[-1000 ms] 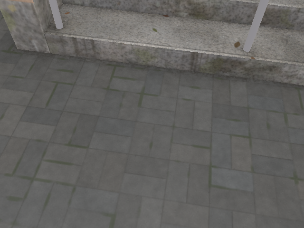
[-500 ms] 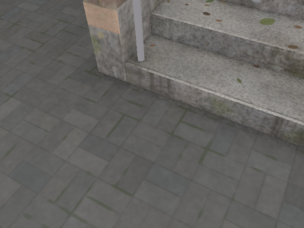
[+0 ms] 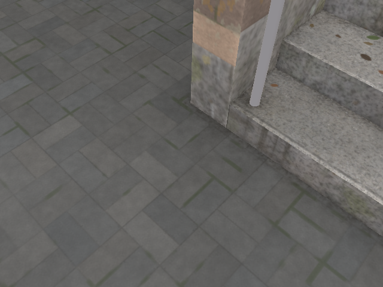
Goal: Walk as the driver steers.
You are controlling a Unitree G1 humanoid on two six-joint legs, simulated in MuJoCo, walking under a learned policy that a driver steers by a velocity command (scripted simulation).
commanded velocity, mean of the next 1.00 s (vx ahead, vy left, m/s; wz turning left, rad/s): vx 0.50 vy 0.00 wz -0.43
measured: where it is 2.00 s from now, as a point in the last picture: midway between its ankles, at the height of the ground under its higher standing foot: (263, 198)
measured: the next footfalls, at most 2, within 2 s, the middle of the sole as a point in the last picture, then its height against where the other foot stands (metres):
right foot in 0.38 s outside the picture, level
left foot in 0.84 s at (207, 220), level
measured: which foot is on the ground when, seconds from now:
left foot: down 0.00-0.38, up 0.40-0.82, down 0.84-1.00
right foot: up 0.00-0.36, down 0.38-0.86, up 0.88-1.00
